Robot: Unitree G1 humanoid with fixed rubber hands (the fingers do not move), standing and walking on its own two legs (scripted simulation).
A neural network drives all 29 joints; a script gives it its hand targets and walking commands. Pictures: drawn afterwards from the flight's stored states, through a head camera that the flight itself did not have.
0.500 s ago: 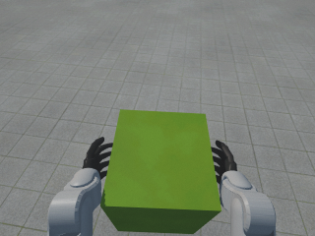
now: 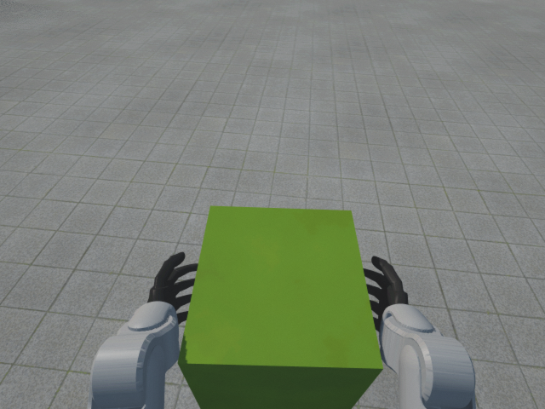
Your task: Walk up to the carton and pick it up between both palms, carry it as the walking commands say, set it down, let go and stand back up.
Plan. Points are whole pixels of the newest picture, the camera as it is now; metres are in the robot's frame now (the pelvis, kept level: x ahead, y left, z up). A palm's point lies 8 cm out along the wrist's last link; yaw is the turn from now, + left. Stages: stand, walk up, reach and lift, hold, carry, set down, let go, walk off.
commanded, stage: carry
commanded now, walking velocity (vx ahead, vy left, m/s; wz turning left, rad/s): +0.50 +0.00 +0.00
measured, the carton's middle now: (276, 318) +0.26 +0.00 +0.02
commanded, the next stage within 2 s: none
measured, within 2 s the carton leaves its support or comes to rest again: neither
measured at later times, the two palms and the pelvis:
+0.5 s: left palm (190, 150) +0.56 +0.17 +0.10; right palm (339, 170) +0.52 -0.12 +0.09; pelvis +0.30 +0.06 +0.01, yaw -4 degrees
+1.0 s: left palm (184, 86) +0.85 +0.23 +0.10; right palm (296, 95) +0.82 -0.06 +0.10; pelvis +0.59 +0.11 +0.02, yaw -3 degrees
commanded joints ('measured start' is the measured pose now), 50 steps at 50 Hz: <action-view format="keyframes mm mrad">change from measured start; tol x32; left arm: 1 -540 -843 -639 -173 -319 -29 -132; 50 -437 -903 -579 -144 -252 -15 -139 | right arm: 1 -398 847 575 -122 237 -58 174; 50 -509 909 643 -239 319 -69 178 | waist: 1 14 -194 -51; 8 -7 388 -267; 22 26 33 -262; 25 42 -458 -288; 38 15 -163 -186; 41 -14 344 -267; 50 1 41 -155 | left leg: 1 -192 105 20 -396 174 -15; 6 440 -18 120 -763 191 18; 8 697 389 -599 -1005 345 266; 10 662 382 -489 -897 756 324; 21 376 235 -1 -955 451 162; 27 -324 9 -13 -95 -18 28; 39 431 7 140 -876 213 30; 41 712 405 -481 -1044 159 233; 44 650 388 -357 -937 662 275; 50 511 317 -131 -1066 465 204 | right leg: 1 142 -361 279 -315 259 -118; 6 -236 -203 55 87 497 3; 10 -536 -41 203 789 -151 60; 22 -32 -29 57 -74 198 64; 25 508 -408 615 -253 439 -142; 37 87 -306 188 -279 253 -74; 43 -568 -73 186 662 -146 47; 50 -462 -115 169 276 23 77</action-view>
